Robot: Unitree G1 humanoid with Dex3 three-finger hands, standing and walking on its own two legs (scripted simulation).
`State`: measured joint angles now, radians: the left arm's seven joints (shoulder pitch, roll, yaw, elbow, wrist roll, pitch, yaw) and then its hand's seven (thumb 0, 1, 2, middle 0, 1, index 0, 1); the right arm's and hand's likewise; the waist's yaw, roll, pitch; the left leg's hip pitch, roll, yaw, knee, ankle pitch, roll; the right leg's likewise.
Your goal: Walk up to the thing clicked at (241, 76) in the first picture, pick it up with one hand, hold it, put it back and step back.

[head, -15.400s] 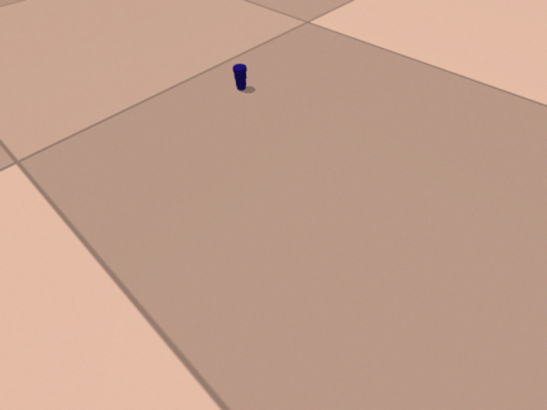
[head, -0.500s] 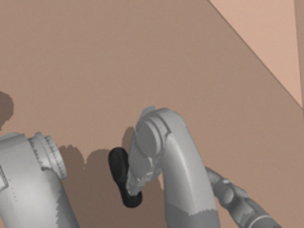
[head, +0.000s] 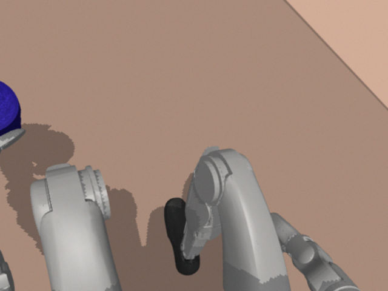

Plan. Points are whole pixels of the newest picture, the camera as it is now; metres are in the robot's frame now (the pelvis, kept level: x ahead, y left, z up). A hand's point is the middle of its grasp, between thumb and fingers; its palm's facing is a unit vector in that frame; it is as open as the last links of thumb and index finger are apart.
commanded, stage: settle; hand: left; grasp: from the side
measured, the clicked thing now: out of the picture +0.42 +0.30 -0.15
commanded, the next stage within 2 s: lift in 1.38 s
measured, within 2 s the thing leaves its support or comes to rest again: neither
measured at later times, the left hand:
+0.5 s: hand out of the picture +0.41 +0.31 -0.02, palm faces +0.30 -0.95 -0.07, open 11.5 cm
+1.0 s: hand out of the picture +0.41 +0.30 +0.02, palm faces +0.32 -0.95 -0.06, open 11.5 cm
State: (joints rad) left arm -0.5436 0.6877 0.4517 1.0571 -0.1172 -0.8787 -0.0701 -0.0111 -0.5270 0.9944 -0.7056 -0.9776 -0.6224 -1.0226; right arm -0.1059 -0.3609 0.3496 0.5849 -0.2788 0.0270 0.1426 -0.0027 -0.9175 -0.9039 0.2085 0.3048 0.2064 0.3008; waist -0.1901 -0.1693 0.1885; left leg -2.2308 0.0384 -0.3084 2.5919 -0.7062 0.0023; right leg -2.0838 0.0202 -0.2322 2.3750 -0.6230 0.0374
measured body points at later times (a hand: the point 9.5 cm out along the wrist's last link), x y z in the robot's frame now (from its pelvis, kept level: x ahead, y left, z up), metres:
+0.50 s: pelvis +0.02 -0.01 +0.03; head +0.22 +0.10 +0.42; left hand +0.38 +0.36 -0.02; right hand +0.19 -0.25 -0.08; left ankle +0.08 +0.12 -0.27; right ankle +0.13 -0.12 -0.27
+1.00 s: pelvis +0.02 -0.01 +0.06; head +0.22 +0.07 +0.46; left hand +0.39 +0.35 +0.03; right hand +0.20 -0.26 -0.06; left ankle +0.08 +0.12 -0.27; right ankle +0.13 -0.12 -0.27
